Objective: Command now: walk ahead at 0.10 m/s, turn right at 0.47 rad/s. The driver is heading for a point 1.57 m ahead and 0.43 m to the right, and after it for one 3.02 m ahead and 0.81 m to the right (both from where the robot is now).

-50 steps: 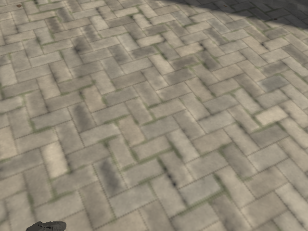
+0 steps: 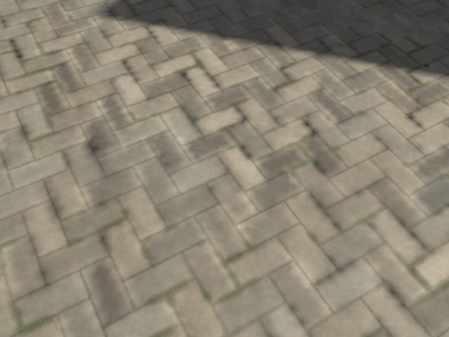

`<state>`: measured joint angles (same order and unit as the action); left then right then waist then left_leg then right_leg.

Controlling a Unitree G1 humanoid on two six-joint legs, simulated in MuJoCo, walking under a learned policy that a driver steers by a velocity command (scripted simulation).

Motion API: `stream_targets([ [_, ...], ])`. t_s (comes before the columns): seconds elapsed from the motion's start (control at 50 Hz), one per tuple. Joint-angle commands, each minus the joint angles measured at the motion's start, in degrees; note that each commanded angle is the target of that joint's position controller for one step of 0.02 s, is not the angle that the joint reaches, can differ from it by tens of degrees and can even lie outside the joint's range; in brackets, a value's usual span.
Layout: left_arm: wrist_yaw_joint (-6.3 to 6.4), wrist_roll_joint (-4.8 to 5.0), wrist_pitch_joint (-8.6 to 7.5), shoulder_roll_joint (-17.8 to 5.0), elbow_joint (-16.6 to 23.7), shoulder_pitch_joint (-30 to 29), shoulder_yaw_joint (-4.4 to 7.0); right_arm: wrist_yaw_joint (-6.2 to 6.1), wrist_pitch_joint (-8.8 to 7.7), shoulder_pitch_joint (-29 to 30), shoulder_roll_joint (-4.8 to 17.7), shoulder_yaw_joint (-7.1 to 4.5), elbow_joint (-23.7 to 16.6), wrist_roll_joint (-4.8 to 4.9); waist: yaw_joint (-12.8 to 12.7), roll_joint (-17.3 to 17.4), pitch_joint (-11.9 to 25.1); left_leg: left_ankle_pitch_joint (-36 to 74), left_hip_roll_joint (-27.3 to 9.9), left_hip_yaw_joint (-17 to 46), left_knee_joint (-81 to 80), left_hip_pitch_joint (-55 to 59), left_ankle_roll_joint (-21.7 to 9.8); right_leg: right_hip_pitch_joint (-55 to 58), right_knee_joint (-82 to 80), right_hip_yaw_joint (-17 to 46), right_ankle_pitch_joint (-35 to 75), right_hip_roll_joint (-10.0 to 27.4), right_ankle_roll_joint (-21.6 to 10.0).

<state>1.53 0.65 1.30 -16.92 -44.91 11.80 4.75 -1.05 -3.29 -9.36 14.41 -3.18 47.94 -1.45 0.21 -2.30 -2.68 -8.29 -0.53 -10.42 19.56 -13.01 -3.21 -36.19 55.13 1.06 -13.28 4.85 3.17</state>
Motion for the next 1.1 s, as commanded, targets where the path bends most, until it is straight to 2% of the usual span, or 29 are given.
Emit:
stream_targets([
  [0.02, -0.85, -0.09, 0.05, -2.2, 4.3, 1.0, 0.5, -1.13, 0.32, 3.9, 9.7, -2.26, -3.7, 0.47, -0.6, 7.3, 5.9, 17.0, -16.8, 5.3, -7.1, 2.0, -10.3, 6.4, -5.5, -0.3, 3.4, 1.5, -0.4],
  [0.12, -2.47, 0.08, 0.88, -3.4, 8.2, -3.1, 1.08, -0.77, 2.44, 2.0, 12.1, -3.3, -2.8, 1.93, 0.9, 8.2, 5.5, 17.6, -19.8, 5.7, -1.9, 8.7, -8.9, 7.3, -13.5, -3.5, -4.1, -0.3, -2.5],
  [0.18, -2.97, 0.11, 0.96, -3.7, 8.6, -0.7, 1.65, -0.87, 3.13, 2.4, 12.0, -3.58, -2.4, 3.28, -1.4, 7.8, 6.5, 18.0, -18.3, 3.4, 6.3, 9.2, -4.3, 15.4, -26.6, -5.8, 2.8, -3.0, -5.6],
  [0.2, -2.24, -0.22, 0.79, -6.9, 8.1, 2.0, 2.84, -0.63, 3.11, -1.1, 10.4, -3.35, -1.2, 2.8, -1.8, 3.5, 8.3, 14.2, -14.5, 0.6, 13.8, 6.0, -0.5, 23.1, -31.8, -2.5, 15.5, -2.9, -7.8],
  [0.22, -0.88, -0.89, 0.62, -14.4, 8.4, 5.8, 4.8, -0.23, 2.57, 0.2, 7.6, -2.48, -3.2, 0.44, -1.6, -10.3, 11.1, -2.9, -8.1, -3.5, 31.1, -9.1, 4.5, 36.0, -30.1, 13.5, 42.5, 9.0, -13.1],
  [0.24, -0.97, -2.08, 0.09, -15.8, 9.5, 5.7, 4.49, -0.1, 2.29, 3.9, 6.2, -1.8, -6.1, -0.3, -2.5, -16.5, 13.9, -31.5, 0.3, 2.9, 44.9, -23.9, 7.6, 40.6, -31.3, 28.4, 49.7, 18.8, -25.3],
  [0.26, -1.74, -1.89, -0.98, -12.7, 9.7, 6.1, 3.64, 0.21, 2.36, 6.2, 8.9, -2.61, -5.7, 0.63, -4.6, -7.1, 15.8, -31.1, -0.6, 11.2, 51.6, -25.5, 7.0, 39.6, -32.3, 25.0, 46.6, 17.0, -25.5],
  [0.28, -1.65, -1.44, -1.74, -11.7, 9.7, 3.6, 3.3, 0.16, 2.51, 6.8, 8.5, -2.65, -5.9, 2.06, -3.0, -5.0, 13.1, -26.0, -1.4, 12.5, 51.8, -26.9, 6.0, 37.5, -32.5, 19.7, 41.0, 13.5, -22.0],
  [0.3, -1.34, -0.51, -1.91, -10.5, 10.0, 0.4, 3.08, -0.39, 2.73, 5.7, 8.1, -2.7, -4.9, 1.94, -1.3, -2.0, 11.0, -21.5, -2.2, 13.2, 49.1, -27.3, 5.7, 34.8, -32.7, 16.6, 35.0, 10.4, -18.7],
  [0.32, -0.93, 0.24, -1.66, -9.0, 10.6, -2.1, 2.53, -0.93, 3.03, 5.6, 9.3, -3.11, -4.8, 1.31, -0.3, -2.4, 9.9, -18.3, -2.6, 13.6, 46.7, -26.3, 5.8, 32.3, -33.6, 15.5, 31.6, 9.2, -17.2],
  [0.34, -0.64, -0.03, -1.38, -8.9, 11.1, -3.2, 2.28, -1.02, 3.19, 4.9, 9.1, -3.18, -4.6, 1.07, 0.7, -3.6, 10.0, -16.1, -1.7, 13.1, 46.7, -23.3, 6.1, 29.2, -34.0, 14.6, 31.9, 8.1, -17.0],
  [0.44, 0.34, -0.18, -0.97, -10.0, 11.7, -2.2, 2.66, -1.16, 3.15, 5.2, 6.9, -2.43, -5.2, 1.47, 0.1, -4.8, 10.7, -12.1, 0.4, 14.1, 33.7, -19.4, 7.6, 28.4, -34.0, 16.1, 25.7, 6.5, -16.9],
  [0.58, -0.01, -0.87, 0.0, -8.9, 11.9, -3.1, 1.7, 0.3, 2.76, 4.3, 7.5, -2.22, -5.3, 1.91, -1.5, -7.6, 9.5, -12.2, 0.7, 12.9, 20.9, -9.4, 6.5, 24.0, -32.3, 20.3, 16.6, 6.2, -16.0],
  [0.64, 0.12, -0.36, 0.33, -7.1, 11.5, -3.4, 0.64, 1.2, 1.88, 0.6, 6.9, -2.01, -4.5, 1.25, 1.0, -5.8, 8.5, 0.5, 0.1, 12.0, 3.7, 0.6, 3.6, 20.9, -28.8, 19.8, 11.8, 2.8, -11.9],
  [0.66, 0.2, -1.07, 0.12, -5.0, 11.5, -1.7, -0.06, 1.09, 1.74, -0.6, 10.0, -2.48, -4.8, 0.02, 0.0, 0.6, 9.0, 6.2, -7.5, 19.3, 1.0, 5.3, 1.0, 17.0, -23.1, 16.4, 3.1, -1.2, -8.3],
  [0.68, -0.08, -1.38, -0.48, -3.5, 12.0, 1.1, -0.37, 0.75, 1.99, 1.5, 13.9, -3.03, -5.1, -0.54, -4.1, 13.3, 7.2, 16.7, -16.3, 29.2, 0.2, 5.7, -5.9, 10.4, -16.4, 7.7, -12.0, -9.7, -4.8],
  [0.7, 0.1, -1.63, -0.89, -6.6, 12.6, -1.9, 0.42, 0.73, 1.67, 2.0, 10.9, -2.28, -5.5, -1.24, -1.3, 16.5, 7.3, 15.0, -21.7, 35.4, -2.3, 0.6, -12.8, 10.9, -9.0, 6.6, -20.7, -8.0, -2.5],
  [0.72, 0.3, -0.83, -0.83, -9.5, 12.2, -3.5, 1.52, 0.62, 1.26, 2.9, 9.8, -1.9, -6.0, -1.09, -0.2, 13.5, 5.9, 13.4, -20.2, 34.1, -2.7, 0.4, -13.4, 10.1, -2.0, 7.4, -20.7, -7.3, -1.6],
  [0.74, 0.51, -0.53, -0.46, -9.2, 11.2, -3.2, 1.86, 0.4, 1.1, 3.7, 10.1, -2.02, -5.8, -0.29, -0.6, 11.6, 5.5, 13.0, -17.9, 31.2, -1.9, 1.6, -11.8, 8.6, 2.0, 7.5, -19.4, -7.4, -0.8],
  [0.78, 0.73, -0.74, 0.47, -6.6, 9.9, -1.6, 1.44, 0.16, 1.0, 4.8, 8.9, -1.49, -5.6, 1.09, -1.1, 10.2, 5.0, 15.7, -15.2, 26.5, -0.4, 2.9, -9.6, 8.4, 3.2, 8.1, -16.4, -6.2, 0.8],
  [0.84, 0.23, -0.55, 0.3, -1.4, 9.3, -2.5, -0.54, 0.18, 2.18, 4.3, 7.5, -1.12, -4.5, 1.18, -0.3, 11.9, 6.0, 19.5, -10.3, 19.6, 1.8, 3.9, -7.4, 15.0, -10.7, 2.3, -13.8, -4.8, 1.8],
  [0.88, 0.09, 0.06, 0.23, -1.5, 8.5, -2.4, -0.63, 0.2, 2.82, 1.4, 8.1, -1.16, -3.4, 1.26, 1.0, 12.7, 8.0, 14.0, -10.1, 19.9, 2.1, 5.4, -7.6, 19.8, -20.5, 0.0, -9.6, -5.3, 1.5],
  [0.92, -0.18, 0.1, 0.34, -2.3, 6.7, -0.6, -0.32, 0.33, 3.12, 0.5, 8.7, -1.07, -3.0, 2.2, 0.3, 12.0, 6.5, -6.2, -8.4, 20.3, 0.9, 1.1, -5.7, 27.2, -32.7, -3.0, -1.2, -7.1, -0.5],
  [0.96, 0.18, -0.45, -0.02, -5.2, 6.8, 1.8, 0.13, 0.8, 2.36, 0.6, 8.1, -0.67, -3.1, 1.61, -0.2, 8.4, 5.7, -20.5, -6.9, 20.3, 3.0, -7.3, -2.6, 32.9, -29.1, 1.7, -4.9, -3.0, -4.5],
  [0.98, 0.01, -0.86, -0.34, -8.6, 5.5, 4.6, 1.16, 0.96, 1.55, 1.4, 5.6, -0.12, -4.1, 1.46, -0.1, -0.4, 4.2, -24.2, -1.0, 12.7, 8.5, -12.0, 0.2, 30.8, -30.4, 7.4, -16.6, 0.1, -8.6],
  [1.0, -0.52, -0.8, -1.05, -9.3, 4.9, 7.8, 1.58, 1.03, 0.6, 5.3, 5.2, 0.06, -5.2, 1.78, -2.9, -6.7, 1.4, -20.8, 2.5, 6.9, 18.5, -15.1, 2.8, 28.3, -38.6, 17.0, -27.9, 5.2, -13.1],
  [1.02, -0.74, -0.89, -1.89, -10.2, 4.6, 8.6, 1.59, 1.11, -0.2, 8.3, 6.1, -0.31, -6.7, 2.77, -4.1, -10.9, -3.1, -19.0, 2.4, 7.0, 24.1, -20.4, 2.5, 27.7, -45.0, 26.9, -32.1, 10.9, -16.5],
  [1.06, -0.35, -0.87, -3.86, -8.8, 3.9, 9.2, 1.11, 1.33, -1.29, 9.3, 8.1, -1.29, -7.7, 3.72, -4.0, -11.3, -6.5, -23.0, -1.7, 12.0, 34.5, -29.1, 0.4, 30.4, -46.8, 31.8, -25.3, 14.7, -18.4],
  [1.1, -0.27, 0.06, -4.71, -7.5, 4.0, 8.6, 0.72, 2.36, -2.33, 8.4, 6.9, -1.07, -7.4, 3.6, -3.2, -7.2, -4.5, -18.7, -4.1, 12.7, 31.9, -31.5, -1.2, 35.6, -45.6, 26.0, -16.4, 12.8, -16.2],
])
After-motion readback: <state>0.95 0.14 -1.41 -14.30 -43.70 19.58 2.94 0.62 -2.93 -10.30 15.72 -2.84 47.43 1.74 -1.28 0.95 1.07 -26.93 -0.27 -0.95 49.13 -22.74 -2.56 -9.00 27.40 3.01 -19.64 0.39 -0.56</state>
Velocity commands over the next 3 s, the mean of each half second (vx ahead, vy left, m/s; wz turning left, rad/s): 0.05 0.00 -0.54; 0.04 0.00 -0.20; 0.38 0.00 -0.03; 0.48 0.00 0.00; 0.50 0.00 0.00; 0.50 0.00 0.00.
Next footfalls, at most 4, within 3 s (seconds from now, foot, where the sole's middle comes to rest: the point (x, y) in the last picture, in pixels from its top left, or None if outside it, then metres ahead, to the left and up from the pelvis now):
0.20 right None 0.10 -0.15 -0.78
0.66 left None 0.15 0.08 -0.78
0.96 right None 0.02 -0.15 -0.78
1.28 left None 0.26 0.05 -0.78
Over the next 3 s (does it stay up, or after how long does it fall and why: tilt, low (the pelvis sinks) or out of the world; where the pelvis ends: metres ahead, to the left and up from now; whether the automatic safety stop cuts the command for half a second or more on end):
stays up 0.99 -0.38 -0.01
